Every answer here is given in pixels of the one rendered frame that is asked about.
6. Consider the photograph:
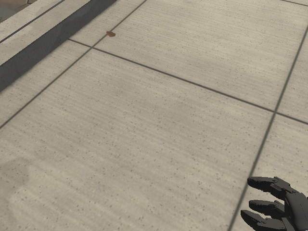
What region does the right robot hand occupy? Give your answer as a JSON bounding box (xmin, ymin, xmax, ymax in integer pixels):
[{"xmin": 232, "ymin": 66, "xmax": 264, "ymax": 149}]
[{"xmin": 241, "ymin": 176, "xmax": 308, "ymax": 231}]

